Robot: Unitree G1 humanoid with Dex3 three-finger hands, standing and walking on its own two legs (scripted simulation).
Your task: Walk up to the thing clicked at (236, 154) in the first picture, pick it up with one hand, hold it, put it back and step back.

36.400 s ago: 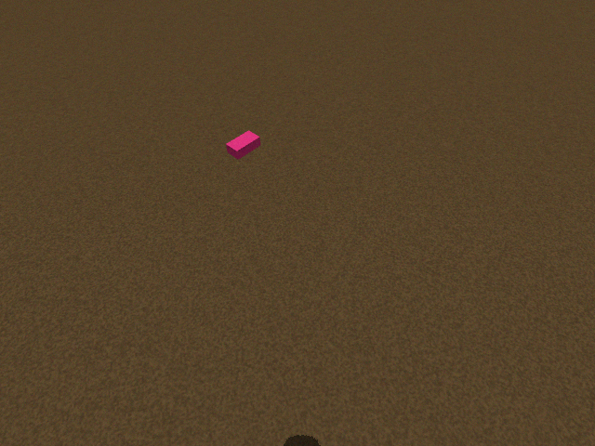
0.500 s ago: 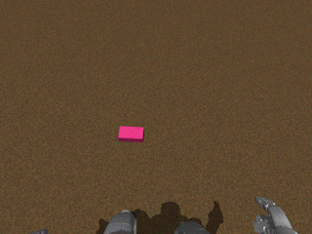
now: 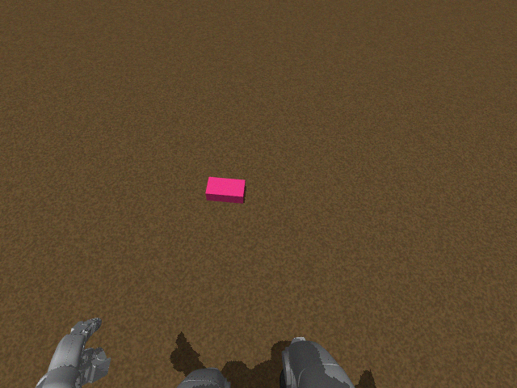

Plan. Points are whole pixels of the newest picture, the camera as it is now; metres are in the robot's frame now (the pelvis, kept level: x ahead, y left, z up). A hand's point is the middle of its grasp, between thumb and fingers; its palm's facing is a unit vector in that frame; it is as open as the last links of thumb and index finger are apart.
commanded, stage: step back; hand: left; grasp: from above
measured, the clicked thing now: (225, 190) +0.89 +0.11 -0.73
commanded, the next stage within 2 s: stand in 1.48 s
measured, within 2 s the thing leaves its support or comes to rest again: neither
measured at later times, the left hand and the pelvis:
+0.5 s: hand out of the picture -0.09 +0.24 -0.13, palm faces -0.03 -0.90 -0.44, open 7.4 cm; pelvis -0.16 -0.04 +0.00, yaw -2 degrees
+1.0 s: hand out of the picture -0.15 +0.22 -0.13, palm faces +0.06 -0.92 -0.38, open 7.4 cm; pelvis -0.18 -0.04 +0.01, yaw +1 degrees
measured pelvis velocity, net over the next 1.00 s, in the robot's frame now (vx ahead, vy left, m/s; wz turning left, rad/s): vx -0.18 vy -0.04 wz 0.02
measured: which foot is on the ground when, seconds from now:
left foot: down 0.00-0.28, up 0.30-0.56, down 0.58-0.86, up 0.88-1.00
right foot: up 0.00-0.24, down 0.26-1.00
